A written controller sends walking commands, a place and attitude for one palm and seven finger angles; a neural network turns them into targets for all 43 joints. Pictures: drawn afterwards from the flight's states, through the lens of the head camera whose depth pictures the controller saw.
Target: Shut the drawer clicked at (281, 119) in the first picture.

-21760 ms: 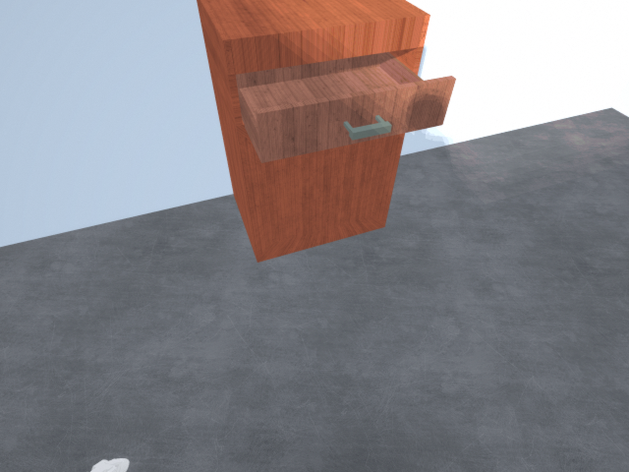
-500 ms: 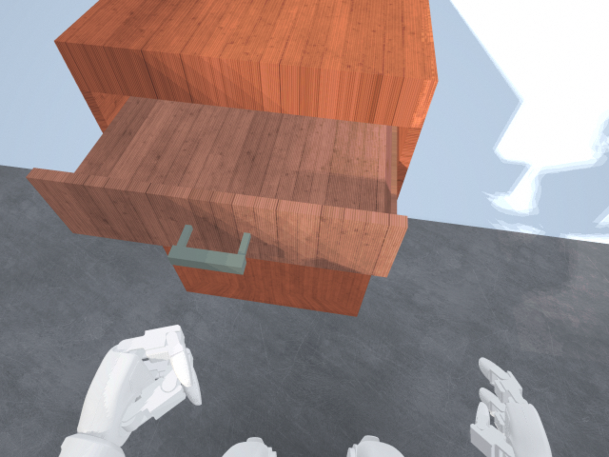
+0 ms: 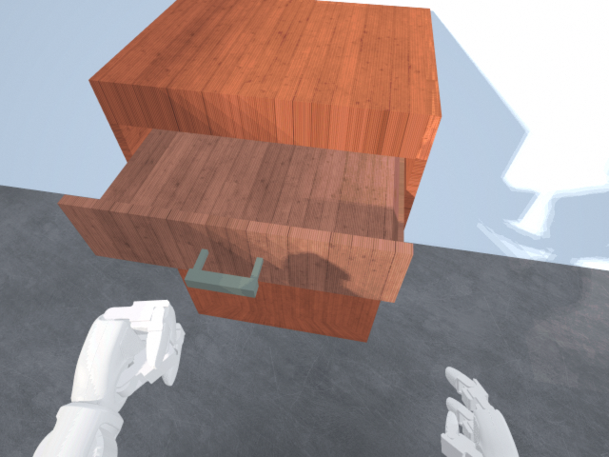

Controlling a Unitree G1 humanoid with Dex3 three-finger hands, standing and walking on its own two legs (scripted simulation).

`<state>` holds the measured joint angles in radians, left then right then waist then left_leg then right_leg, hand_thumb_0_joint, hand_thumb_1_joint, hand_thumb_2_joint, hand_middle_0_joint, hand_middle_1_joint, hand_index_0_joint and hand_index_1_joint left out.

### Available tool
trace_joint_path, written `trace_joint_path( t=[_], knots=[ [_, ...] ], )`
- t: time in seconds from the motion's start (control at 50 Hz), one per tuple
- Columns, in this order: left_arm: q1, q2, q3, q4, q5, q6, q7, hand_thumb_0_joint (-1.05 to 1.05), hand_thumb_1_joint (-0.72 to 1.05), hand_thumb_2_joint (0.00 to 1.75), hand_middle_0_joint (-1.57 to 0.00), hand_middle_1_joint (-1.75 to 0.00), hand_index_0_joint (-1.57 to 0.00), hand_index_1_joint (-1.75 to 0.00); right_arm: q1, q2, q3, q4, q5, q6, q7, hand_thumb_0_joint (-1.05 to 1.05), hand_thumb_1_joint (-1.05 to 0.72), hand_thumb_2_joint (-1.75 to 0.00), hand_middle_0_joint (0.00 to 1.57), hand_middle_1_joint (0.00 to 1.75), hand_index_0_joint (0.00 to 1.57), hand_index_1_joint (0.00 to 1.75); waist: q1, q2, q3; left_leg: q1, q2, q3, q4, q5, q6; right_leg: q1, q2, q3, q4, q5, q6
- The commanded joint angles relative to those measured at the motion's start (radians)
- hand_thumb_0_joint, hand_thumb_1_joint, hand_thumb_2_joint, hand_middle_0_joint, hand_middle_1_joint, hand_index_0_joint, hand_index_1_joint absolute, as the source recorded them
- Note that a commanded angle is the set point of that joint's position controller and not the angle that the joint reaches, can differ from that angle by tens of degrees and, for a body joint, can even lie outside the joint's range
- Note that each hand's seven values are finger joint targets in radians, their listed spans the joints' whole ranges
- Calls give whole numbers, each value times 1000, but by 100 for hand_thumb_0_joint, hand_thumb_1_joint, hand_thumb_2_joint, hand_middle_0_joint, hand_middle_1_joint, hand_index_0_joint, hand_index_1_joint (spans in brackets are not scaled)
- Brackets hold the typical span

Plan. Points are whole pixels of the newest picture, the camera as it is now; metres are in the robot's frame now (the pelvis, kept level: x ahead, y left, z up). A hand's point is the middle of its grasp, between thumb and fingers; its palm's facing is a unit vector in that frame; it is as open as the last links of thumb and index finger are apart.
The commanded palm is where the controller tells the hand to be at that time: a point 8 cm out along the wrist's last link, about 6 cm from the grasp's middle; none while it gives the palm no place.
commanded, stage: raise the hand and make a fist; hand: left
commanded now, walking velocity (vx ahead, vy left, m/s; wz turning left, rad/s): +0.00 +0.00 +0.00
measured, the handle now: (226, 271) +0.39 +0.15 -0.02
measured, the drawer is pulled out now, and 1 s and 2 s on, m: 0.21 0.21 0.21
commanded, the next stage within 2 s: bring the fist close to the handle in 0.28 s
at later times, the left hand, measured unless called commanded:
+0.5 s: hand (205, 372) +0.21 +0.13 +0.07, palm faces -0.14 -0.99 -0.05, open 3.2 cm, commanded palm +0.19 +0.19 +0.07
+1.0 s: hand (215, 344) +0.25 +0.13 +0.02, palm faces -0.10 -0.99 -0.05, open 3.2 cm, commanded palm +0.24 +0.19 +0.02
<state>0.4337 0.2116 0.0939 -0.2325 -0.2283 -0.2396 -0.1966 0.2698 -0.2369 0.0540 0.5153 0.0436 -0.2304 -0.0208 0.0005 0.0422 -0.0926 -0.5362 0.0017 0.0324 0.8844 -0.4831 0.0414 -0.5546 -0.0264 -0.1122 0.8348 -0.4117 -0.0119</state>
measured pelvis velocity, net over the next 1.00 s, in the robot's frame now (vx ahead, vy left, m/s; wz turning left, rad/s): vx -0.01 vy -0.03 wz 0.00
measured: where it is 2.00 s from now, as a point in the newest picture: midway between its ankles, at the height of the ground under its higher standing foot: outside the picture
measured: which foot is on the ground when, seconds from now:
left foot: down 0.00-1.00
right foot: down 0.00-1.00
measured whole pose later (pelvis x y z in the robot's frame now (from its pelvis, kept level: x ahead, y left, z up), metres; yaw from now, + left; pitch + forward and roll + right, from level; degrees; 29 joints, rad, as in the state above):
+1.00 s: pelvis -0.01 -0.03 -0.02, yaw +0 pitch +13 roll +0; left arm 0.16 0.21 0.14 0.20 -0.23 -0.41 -0.28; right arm 0.25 -0.28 0.02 0.57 0.03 -0.22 -0.01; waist -0.03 0.02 -0.10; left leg -0.71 0.01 0.03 0.98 -0.49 0.01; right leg -0.75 -0.02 -0.11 0.97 -0.44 -0.05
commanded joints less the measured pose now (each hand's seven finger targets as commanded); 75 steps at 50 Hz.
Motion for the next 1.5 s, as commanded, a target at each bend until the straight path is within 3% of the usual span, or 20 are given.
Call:
trace_joint_path(
  t=[0.0,0.06,0.12,0.2,0.3,0.38,0.46,0.54,0.62,0.66,0.76,0.82,0.92,1.02,1.04,1.12,1.22,1.3,1.42,1.48],
  knots=[
    [2,52,-44,-141,7,-7,-55,0,90,90,-140,-160,-140,-160,-77,-134,-74,-167,10,-62,-5,0,-90,-90,20,30,20,30,-24,-37,-115,47,18,-78,-158,337,-35,95,17,29,-103,247,-2],
    [-13,113,26,-198,5,-11,-44,0,90,90,-140,-160,-140,-160,-84,-131,-76,-176,3,-63,-10,0,-90,-90,20,30,20,30,-6,-37,-166,55,13,-73,-165,332,-30,130,13,37,-105,247,-3],
    [-38,175,132,-247,-13,-62,6,0,90,90,-140,-160,-140,-160,-88,-119,-76,-159,-3,-63,-17,0,-90,-90,20,30,20,30,16,-20,-178,54,10,-66,-169,341,-33,157,16,43,-103,253,-9],
    [-27,94,76,-214,-28,-116,22,0,90,90,-140,-160,-140,-160,-79,-110,-69,-143,-2,-75,-7,0,-90,-90,20,30,20,30,-3,8,-138,63,13,-63,-163,346,-38,122,19,36,-101,256,-9],
    [-43,71,-11,-102,-13,-76,-57,0,90,90,-140,-160,-140,-160,-76,-137,-73,-137,8,-83,-9,0,-90,-90,20,30,20,30,-37,-19,-87,29,6,-59,-151,266,-26,92,13,58,-136,209,-2],
    [-89,123,32,-111,-13,-50,-76,0,90,90,-140,-160,-140,-160,-81,-143,-74,-144,6,-84,-19,0,-90,-90,20,30,20,30,-29,-64,-118,25,0,-59,-153,258,-19,122,7,72,-147,199,1],
    [-139,145,116,-74,-29,-92,-32,0,90,90,-140,-160,-140,-160,-83,-129,-71,-126,-3,-74,-22,0,-90,-90,20,30,20,30,-14,-79,-124,0,-6,-51,-139,258,-24,126,10,77,-133,197,1],
    [-229,118,88,-8,-21,-150,-20,0,90,90,-140,-160,-140,-160,-85,-130,-66,-108,-6,-73,-15,0,-90,-90,20,30,20,30,-30,-30,-112,-26,-9,-46,-118,224,-26,77,9,85,-117,153,-2],
    [-316,99,25,93,-7,-157,-73,0,90,90,-140,-160,-140,-160,-75,-145,-70,-96,-2,-74,-13,0,-90,-90,20,30,20,30,-55,-22,-130,-56,-10,-48,-86,196,-22,41,5,102,-107,126,-2],
    [-330,137,60,136,-13,-150,-96,0,90,90,-140,-160,-140,-160,-63,-153,-75,-92,-3,-70,-16,0,-90,-90,20,30,20,30,-49,-59,-173,-77,-12,-45,-71,209,-21,73,-2,124,-107,144,3],
    [-309,162,140,136,-41,-170,-87,0,90,90,-140,-160,-140,-160,-65,-145,-83,-100,-7,-62,-12,0,-90,-90,20,30,20,30,-9,-57,-288,-81,-16,-35,-60,307,-23,162,-8,123,-60,299,4],
    [-312,153,145,158,-37,-198,-60,0,90,90,-140,-160,-140,-160,-65,-142,-87,-92,-12,-55,-5,0,-90,-90,20,30,20,30,-10,-59,-272,-103,-14,-32,-46,333,-25,140,-5,114,-33,351,4],
    [-392,106,66,274,-7,-227,-75,0,90,90,-140,-160,-140,-160,-60,-150,-87,-75,-11,-39,5,0,-90,-90,20,30,20,30,-53,-87,-165,-185,-10,-32,-5,236,-21,5,-5,128,-23,216,5],
    [-502,147,93,255,-14,-258,-94,0,90,90,-140,-160,-140,-160,-54,-157,-96,-73,-14,-31,1,0,-90,-90,20,30,20,30,-44,-38,-279,-192,-9,-37,30,232,-18,-3,-4,132,24,197,0],
    [-506,155,110,241,-17,-267,-91,0,90,90,-140,-160,-140,-160,-48,-154,-98,-72,-16,-31,2,0,-90,-90,20,30,20,30,-38,-35,-337,-182,-10,-37,38,257,-17,18,-4,131,40,229,-1],
    [-566,158,118,263,-16,-290,-68,0,90,90,-140,-160,-140,-160,-50,-151,-96,-58,-21,-27,4,0,-90,-90,20,30,20,30,-37,-13,-363,-196,-6,-44,63,280,-20,-27,2,113,86,243,-4],
    [-598,116,78,418,4,-258,-74,0,90,90,-140,-160,-140,-160,-47,-160,-96,-56,-17,0,9,0,-90,-90,20,30,20,30,-50,-59,-310,-274,-4,-49,86,215,-21,-109,4,105,111,169,-5],
    [-630,93,43,401,6,-235,-84,0,90,90,-140,-160,-140,-160,-40,-162,-100,-81,-16,19,14,0,-90,-90,20,30,20,30,-45,-37,-364,-262,-5,-51,99,237,-22,-114,1,99,131,193,-7],
    [-699,173,124,332,11,-280,-27,0,90,90,-140,-160,-140,-160,-37,-159,-100,-85,-24,39,13,0,-90,-90,20,30,20,30,-33,-37,-423,-274,-1,-57,119,254,-21,-112,9,103,163,197,-8],
    [-694,128,78,320,22,-286,-12,0,90,90,-140,-160,-140,-160,-39,-152,-97,-85,-26,47,20,0,-90,-90,20,30,20,30,-37,13,-435,-236,1,-65,114,266,-26,-147,9,92,172,188,-10]
  ],
)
